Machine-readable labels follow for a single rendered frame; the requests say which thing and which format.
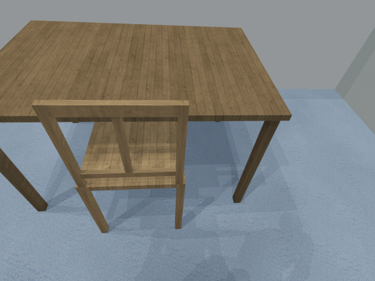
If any table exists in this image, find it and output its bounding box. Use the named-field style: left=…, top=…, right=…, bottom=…
left=0, top=20, right=292, bottom=211

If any chair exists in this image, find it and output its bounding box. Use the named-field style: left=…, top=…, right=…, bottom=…
left=32, top=100, right=189, bottom=233

